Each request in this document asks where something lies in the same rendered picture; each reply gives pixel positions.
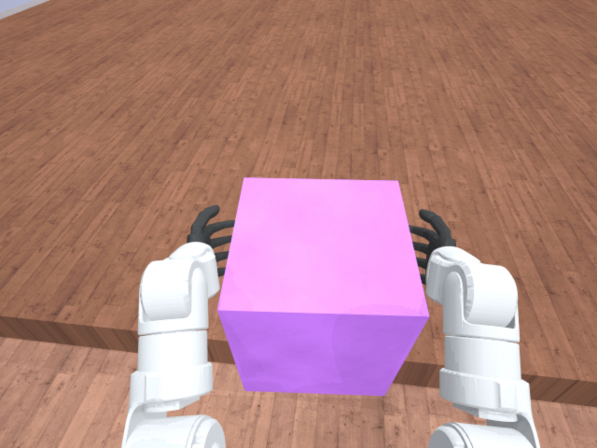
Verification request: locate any carton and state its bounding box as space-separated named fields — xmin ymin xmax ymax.
xmin=217 ymin=177 xmax=429 ymax=396

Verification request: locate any right robot forearm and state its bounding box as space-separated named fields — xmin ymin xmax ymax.
xmin=425 ymin=246 xmax=540 ymax=448

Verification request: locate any left robot upper arm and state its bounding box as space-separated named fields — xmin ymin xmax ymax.
xmin=125 ymin=414 xmax=226 ymax=448

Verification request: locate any left robot forearm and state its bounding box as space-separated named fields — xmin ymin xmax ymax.
xmin=121 ymin=242 xmax=220 ymax=448

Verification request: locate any right robot hand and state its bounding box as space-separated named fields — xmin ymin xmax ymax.
xmin=409 ymin=209 xmax=456 ymax=285

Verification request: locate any right robot upper arm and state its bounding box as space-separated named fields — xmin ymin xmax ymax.
xmin=428 ymin=422 xmax=534 ymax=448

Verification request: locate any left robot hand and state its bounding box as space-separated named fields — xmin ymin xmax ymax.
xmin=187 ymin=205 xmax=235 ymax=277

